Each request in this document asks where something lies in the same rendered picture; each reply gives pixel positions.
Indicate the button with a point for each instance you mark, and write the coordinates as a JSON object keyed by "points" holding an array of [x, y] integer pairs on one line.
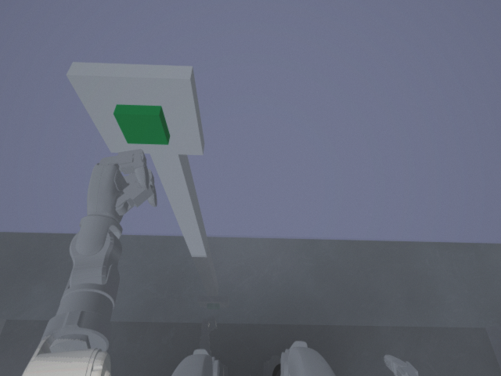
{"points": [[142, 124]]}

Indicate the robot left thigh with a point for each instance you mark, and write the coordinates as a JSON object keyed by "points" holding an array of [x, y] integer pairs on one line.
{"points": [[198, 365]]}

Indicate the panel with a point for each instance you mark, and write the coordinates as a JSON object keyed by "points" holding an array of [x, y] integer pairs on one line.
{"points": [[102, 86]]}

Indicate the robot left shin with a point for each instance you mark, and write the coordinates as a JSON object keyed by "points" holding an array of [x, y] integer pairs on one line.
{"points": [[200, 351]]}

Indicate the robot right hand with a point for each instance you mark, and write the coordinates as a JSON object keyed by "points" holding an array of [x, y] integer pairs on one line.
{"points": [[398, 367]]}

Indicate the left robot upper arm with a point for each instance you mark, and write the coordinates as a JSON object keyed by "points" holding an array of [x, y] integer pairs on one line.
{"points": [[82, 362]]}

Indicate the robot left hand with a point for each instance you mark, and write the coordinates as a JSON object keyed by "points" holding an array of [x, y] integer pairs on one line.
{"points": [[107, 184]]}

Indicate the left robot forearm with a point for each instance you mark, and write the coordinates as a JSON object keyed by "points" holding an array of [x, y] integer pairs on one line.
{"points": [[83, 317]]}

